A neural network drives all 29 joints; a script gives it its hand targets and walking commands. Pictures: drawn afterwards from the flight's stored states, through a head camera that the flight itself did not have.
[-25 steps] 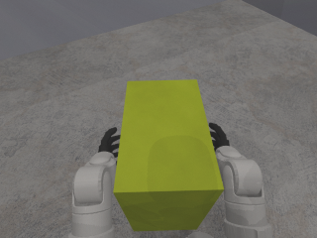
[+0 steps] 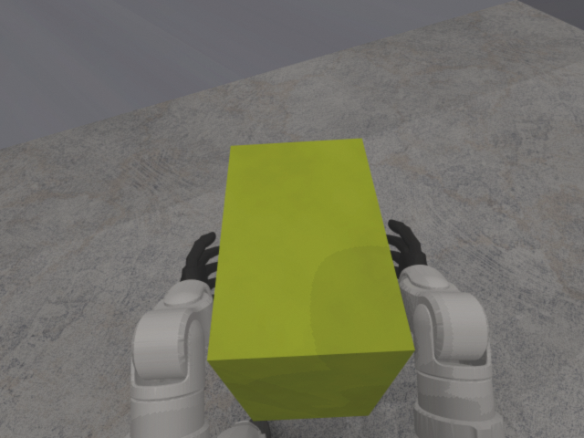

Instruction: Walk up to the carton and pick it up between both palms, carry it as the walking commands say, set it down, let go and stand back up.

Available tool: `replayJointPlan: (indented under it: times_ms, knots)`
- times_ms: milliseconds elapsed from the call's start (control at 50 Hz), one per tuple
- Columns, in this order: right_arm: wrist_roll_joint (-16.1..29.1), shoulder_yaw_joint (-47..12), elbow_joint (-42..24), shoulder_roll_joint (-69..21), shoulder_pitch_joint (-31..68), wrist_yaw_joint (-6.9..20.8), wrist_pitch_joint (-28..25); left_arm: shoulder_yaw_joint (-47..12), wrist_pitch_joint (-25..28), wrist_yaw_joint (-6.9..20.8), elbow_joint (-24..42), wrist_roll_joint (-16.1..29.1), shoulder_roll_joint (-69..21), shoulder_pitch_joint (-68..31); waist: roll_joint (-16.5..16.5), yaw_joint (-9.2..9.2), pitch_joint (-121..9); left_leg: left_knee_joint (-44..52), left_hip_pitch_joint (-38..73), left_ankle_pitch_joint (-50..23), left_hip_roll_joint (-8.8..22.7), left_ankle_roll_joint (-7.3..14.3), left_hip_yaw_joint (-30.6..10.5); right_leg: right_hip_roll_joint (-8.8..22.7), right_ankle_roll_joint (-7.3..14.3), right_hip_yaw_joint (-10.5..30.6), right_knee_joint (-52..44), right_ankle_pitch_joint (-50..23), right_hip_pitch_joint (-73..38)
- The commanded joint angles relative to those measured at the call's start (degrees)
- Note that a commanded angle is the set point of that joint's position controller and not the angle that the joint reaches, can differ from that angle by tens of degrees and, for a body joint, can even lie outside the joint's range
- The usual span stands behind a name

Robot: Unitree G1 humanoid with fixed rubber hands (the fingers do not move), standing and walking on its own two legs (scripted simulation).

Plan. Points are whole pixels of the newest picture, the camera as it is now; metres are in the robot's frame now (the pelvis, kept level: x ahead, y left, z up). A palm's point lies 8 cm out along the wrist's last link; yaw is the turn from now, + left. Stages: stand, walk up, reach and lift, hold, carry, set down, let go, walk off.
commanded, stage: carry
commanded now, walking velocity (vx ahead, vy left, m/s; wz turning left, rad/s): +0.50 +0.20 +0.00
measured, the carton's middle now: (303, 289) +0.31 +0.00 +0.02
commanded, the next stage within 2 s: none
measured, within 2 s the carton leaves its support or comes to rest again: neither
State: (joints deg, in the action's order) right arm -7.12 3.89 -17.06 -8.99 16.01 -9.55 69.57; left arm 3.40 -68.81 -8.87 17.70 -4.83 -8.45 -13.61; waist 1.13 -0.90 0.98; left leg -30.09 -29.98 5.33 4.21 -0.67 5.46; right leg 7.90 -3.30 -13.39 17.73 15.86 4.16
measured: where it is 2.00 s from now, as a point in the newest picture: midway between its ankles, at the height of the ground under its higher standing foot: (288, 390)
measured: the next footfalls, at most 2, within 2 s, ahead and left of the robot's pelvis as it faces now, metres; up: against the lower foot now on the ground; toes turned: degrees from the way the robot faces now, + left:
left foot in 0.08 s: +0.22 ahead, +0.15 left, +0.00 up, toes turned +7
right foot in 0.48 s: +0.41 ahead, -0.02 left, +0.00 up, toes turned -14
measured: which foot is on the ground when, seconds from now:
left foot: up 0.00-0.06, down 0.08-0.54, up 0.56-0.62, down 0.64-1.00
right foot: down 0.00-0.10, up 0.12-0.46, down 0.48-1.00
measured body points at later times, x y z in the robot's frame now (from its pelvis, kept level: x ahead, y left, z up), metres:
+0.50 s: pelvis +0.28 +0.06 -0.02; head +0.29 +0.05 +0.43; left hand +0.59 +0.17 +0.07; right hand +0.57 -0.09 +0.07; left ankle +0.19 +0.15 -0.75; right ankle +0.37 -0.01 -0.75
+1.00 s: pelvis +0.39 +0.08 -0.01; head +0.39 +0.08 +0.44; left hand +0.69 +0.20 +0.07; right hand +0.68 -0.07 +0.07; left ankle +0.28 +0.18 -0.73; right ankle +0.37 -0.02 -0.74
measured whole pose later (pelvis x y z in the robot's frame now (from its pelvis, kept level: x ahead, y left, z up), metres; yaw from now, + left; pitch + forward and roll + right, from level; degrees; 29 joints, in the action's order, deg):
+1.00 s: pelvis +0.39 +0.08 -0.01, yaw -2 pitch +4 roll +0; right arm -6.8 4.9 -11.8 -8.8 15.4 -9.2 69.0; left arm 3.8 -69.8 -8.4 12.4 -6.4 -8.7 -14.8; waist 0.0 0.6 -5.3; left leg -31.8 -9.3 20.7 3.0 -0.9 10.6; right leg 3.4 1.5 -11.2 31.9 15.2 18.6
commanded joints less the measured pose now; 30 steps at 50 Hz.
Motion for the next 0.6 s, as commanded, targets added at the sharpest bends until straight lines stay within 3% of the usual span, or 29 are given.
replayJointPlan:
  times_ms: [0, 40, 60, 80, 100, 120, 140, 160, 200, 280, 380, 420, 440, 460, 480, 500, 520, 540, 580]
  knots:
    - [23.9, -39.9, -5.2, -58.3, 25.1, 14.7, -1.5, -38.3, 0.7, 16.3, 7.0, 24.4, -56.1, -27.5, -12.1, -0.13, -19.2, 4.8, 10.1, -5.7, -2.6, 0.6, 4.1, 9.1, 4.6, 2.7, 1.4, -30.5, -9.0]
    - [24.0, -39.6, -3.9, -57.7, 24.7, 15.0, -0.7, -38.4, -0.3, 16.2, 5.9, 23.5, -55.5, -26.8, -9.4, 0.61, -23.0, 7.9, 22.6, -2.6, -4.4, 2.4, 6.9, 5.9, 2.6, -0.2, 12.5, -28.4, -4.9]
    - [23.9, -39.0, -3.0, -57.3, 24.4, 15.3, -0.3, -38.0, -0.7, 16.3, 4.7, 22.7, -55.0, -26.2, -7.3, 1.3, -24.7, 8.7, 30.8, 1.8, -2.8, 3.5, 5.1, 4.2, 1.5, -0.8, 20.4, -22.1, 0.7]
    - [23.1, -37.7, -1.3, -55.8, 22.4, 15.3, 0.0, -37.6, -1.3, 16.4, 3.7, 22.4, -54.7, -25.5, 4.4, 2.17, -29.4, 10.7, 41.5, 4.3, 10.0, 7.2, -13.4, 0.6, -0.9, -1.7, 36.3, -7.9, 12.2]
    - [22.7, -35.4, 2.7, -55.1, 20.6, 15.8, -0.2, -37.8, -1.7, 16.3, 2.1, 22.7, -54.3, -27.3, 19.9, 2.74, -29.3, 15.2, 50.8, 0.2, 17.7, 13.6, -29.2, -5.7, -0.6, 2.7, 47.8, 17.4, 30.6]
    - [23.4, -35.4, 2.1, -56.6, 22.1, 16.0, -0.5, -38.6, -1.3, 16.2, 1.5, 22.4, -55.2, -28.4, 13.8, 2.42, -28.9, 12.9, 50.2, -6.6, 18.1, 13.6, -26.2, -2.3, 1.7, 9.2, 53.0, 18.5, 35.9]
    - [23.5, -36.0, 1.8, -58.6, 23.8, 16.1, -1.0, -39.5, -0.6, 16.5, 2.0, 23.6, -57.5, -30.1, 6.5, 2.11, -27.8, 11.4, 47.1, -15.1, 15.7, 12.1, -21.1, -0.4, 1.9, 11.6, 51.6, 14.4, 35.2]
    - [23.6, -36.5, 0.9, -60.1, 25.0, 16.2, -1.6, -39.8, 0.0, 16.7, 3.0, 24.9, -59.1, -32.2, 2.9, 1.87, -26.5, 11.1, 44.3, -23.8, 14.4, 10.7, -16.0, 0.8, 1.4, 12.3, 48.5, 10.6, 33.4]
    - [24.7, -36.9, -0.4, -61.4, 27.2, 16.1, -2.6, -39.3, 1.0, 16.3, 4.0, 25.1, -59.9, -34.3, 4.5, 1.78, -25.4, 12.5, 40.8, -28.3, 12.9, 9.5, -9.2, 0.4, 1.3, 10.8, 39.8, 8.7, 30.0]
    - [24.9, -37.2, -2.6, -59.4, 25.0, 16.3, -2.9, -39.3, 1.7, 14.9, 4.6, 23.4, -59.4, -30.3, 6.2, 1.76, -26.5, 13.0, 41.5, -33.2, 12.6, 11.0, -5.0, -2.1, 1.8, 7.9, 29.3, 5.7, 28.5]
    - [25.0, -37.9, -3.5, -56.9, 23.1, 16.7, -2.0, -38.5, 1.1, 14.5, 3.8, 22.3, -57.8, -27.2, 7.2, 1.87, -22.5, 9.9, 38.3, -41.8, 9.1, 7.4, 1.6, -5.6, 2.9, 4.0, 17.5, -5.5, 22.1]
    - [24.9, -38.2, -3.5, -56.2, 23.2, 16.6, -1.5, -38.0, 0.6, 14.9, 2.6, 22.2, -57.4, -26.2, 4.8, 1.52, -22.1, 6.1, 37.5, -38.1, 7.3, 5.4, 3.4, -6.3, 3.6, 2.7, 9.8, -11.7, 17.2]
    - [24.7, -38.1, -3.0, -55.9, 23.1, 16.5, -1.2, -37.8, 0.3, 15.1, 1.9, 22.1, -57.6, -25.7, 2.5, 1.02, -22.4, 3.3, 34.7, -33.4, 5.9, 3.6, 4.9, -5.6, 4.1, 2.1, 3.9, -20.0, 11.1]
    - [24.5, -37.9, -2.2, -55.5, 22.7, 16.5, -1.1, -37.5, 0.1, 15.4, 1.2, 22.1, -57.6, -25.3, 0.6, 0.71, -23.6, -0.3, 28.8, -26.7, 4.9, 1.6, 5.4, -2.5, 5.1, 3.4, 3.0, -29.9, 2.5]
    - [24.6, -37.5, -1.3, -55.2, 23.2, 16.4, -0.7, -36.9, 0.0, 15.7, 0.4, 21.9, -56.9, -24.6, -4.1, 0.34, -26.3, -6.0, 20.0, -14.9, 3.2, -0.2, 5.3, 4.9, 7.6, 9.9, 7.3, -49.9, -7.6]
    - [26.0, -38.6, -2.1, -55.7, 24.9, 16.5, -0.2, -36.3, 0.3, 15.6, 0.3, 21.1, -57.0, -24.7, -10.3, 0.18, -28.5, -10.5, 12.5, 2.5, 0.9, -1.6, 1.4, 12.1, 13.9, 18.7, 10.8, -64.6, -14.1]
    - [26.6, -39.5, -2.3, -56.0, 26.0, 16.5, 0.1, -35.3, 0.2, 15.6, -1.4, 21.0, -57.6, -23.5, -13.8, 0.17, -28.1, -12.2, 8.3, 20.5, -0.5, -1.5, -0.4, 14.7, 16.0, 23.3, 8.7, -65.3, -15.3]
    - [26.6, -39.7, -1.5, -56.9, 25.9, 16.5, -0.1, -35.1, 0.3, 15.7, -2.0, 21.1, -58.4, -23.9, -11.8, 0.32, -27.7, -8.6, 7.0, 25.1, 0.3, -1.1, -2.0, 14.5, 15.2, 22.8, 7.4, -59.9, -15.3]
    - [27.2, -40.1, -1.8, -58.9, 27.5, 16.6, -0.7, -35.3, 0.9, 15.8, -0.8, 21.3, -59.1, -26.1, -8.4, 0.71, -27.1, 2.8, 12.2, 20.3, 0.7, -0.9, -0.3, 11.4, 11.9, 17.6, 5.9, -46.1, -10.3]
